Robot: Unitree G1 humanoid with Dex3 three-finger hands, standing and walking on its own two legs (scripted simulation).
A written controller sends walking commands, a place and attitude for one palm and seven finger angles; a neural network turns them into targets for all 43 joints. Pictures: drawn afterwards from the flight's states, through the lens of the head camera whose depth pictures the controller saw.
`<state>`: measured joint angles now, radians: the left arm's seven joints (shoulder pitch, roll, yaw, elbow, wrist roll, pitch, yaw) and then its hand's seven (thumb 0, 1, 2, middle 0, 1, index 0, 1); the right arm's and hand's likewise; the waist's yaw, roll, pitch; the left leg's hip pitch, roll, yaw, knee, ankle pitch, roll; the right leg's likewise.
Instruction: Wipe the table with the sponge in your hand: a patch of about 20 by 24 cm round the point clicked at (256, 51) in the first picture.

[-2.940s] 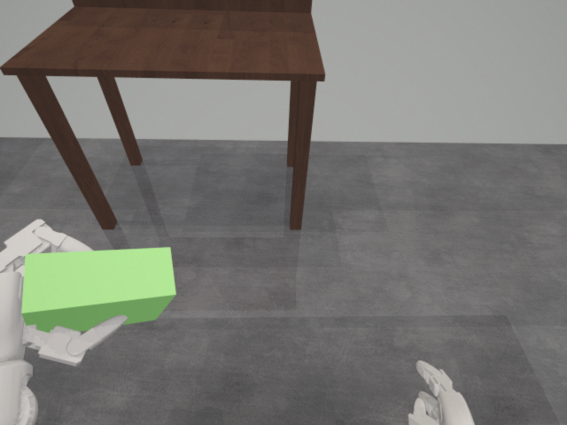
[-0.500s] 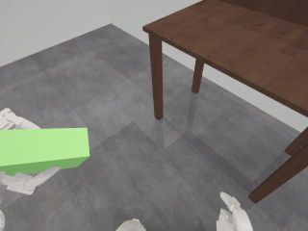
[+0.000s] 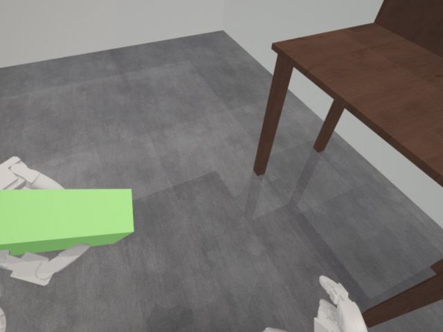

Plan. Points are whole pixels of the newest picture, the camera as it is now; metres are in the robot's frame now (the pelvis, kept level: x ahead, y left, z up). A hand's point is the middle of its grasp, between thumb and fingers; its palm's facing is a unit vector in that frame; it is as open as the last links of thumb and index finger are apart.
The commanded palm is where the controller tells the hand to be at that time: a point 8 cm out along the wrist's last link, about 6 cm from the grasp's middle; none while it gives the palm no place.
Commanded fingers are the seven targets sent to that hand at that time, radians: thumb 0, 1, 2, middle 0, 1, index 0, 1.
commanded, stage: walk to a spot facing it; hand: left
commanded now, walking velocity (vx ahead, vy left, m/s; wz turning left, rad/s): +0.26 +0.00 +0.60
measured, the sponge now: (87, 221) +0.23 +0.19 +0.16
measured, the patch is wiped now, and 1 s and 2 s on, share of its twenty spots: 0.00 0.00 0.00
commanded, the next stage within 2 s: turn to face it in 1.24 s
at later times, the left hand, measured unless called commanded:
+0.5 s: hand out of the picture +0.10 +0.28 +0.18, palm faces +0.66 -0.64 -0.39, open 9.8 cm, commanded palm +0.04 +0.31 +0.18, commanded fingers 0.00 0.10 1.30 -1.20 -1.60 -1.20 -1.60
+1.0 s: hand out of the picture +0.12 +0.29 +0.16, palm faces +0.75 -0.51 -0.42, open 9.8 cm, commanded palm +0.05 +0.30 +0.18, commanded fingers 0.00 0.10 1.30 -1.20 -1.60 -1.20 -1.60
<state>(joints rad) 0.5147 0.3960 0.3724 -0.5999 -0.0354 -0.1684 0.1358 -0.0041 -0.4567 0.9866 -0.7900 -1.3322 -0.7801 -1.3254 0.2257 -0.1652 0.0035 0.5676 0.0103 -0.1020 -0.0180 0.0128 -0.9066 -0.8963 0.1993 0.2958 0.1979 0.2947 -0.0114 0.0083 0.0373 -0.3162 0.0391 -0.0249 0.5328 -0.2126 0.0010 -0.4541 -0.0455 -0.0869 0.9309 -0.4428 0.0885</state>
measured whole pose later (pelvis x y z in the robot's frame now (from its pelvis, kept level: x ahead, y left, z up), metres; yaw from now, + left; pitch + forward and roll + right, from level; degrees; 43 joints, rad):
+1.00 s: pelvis +0.04 -0.02 +0.00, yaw +30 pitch -1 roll +1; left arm 0.43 0.31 0.31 -0.44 -0.01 -0.17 0.14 0.00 -0.46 0.99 -0.79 -1.33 -0.78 -1.33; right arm 0.18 -0.22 0.01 0.68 0.00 -0.06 -0.06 0.02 -0.90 -0.90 0.21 0.30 0.20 0.30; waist 0.02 0.04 0.06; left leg -0.52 0.05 0.05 1.18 -0.39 -0.02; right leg -0.25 -0.11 -0.21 0.57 -0.28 -0.02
